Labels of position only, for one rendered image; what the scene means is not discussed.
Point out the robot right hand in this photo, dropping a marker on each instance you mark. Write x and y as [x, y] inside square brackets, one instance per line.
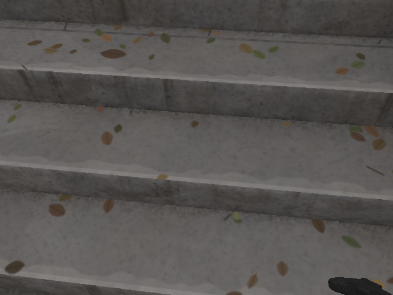
[353, 286]

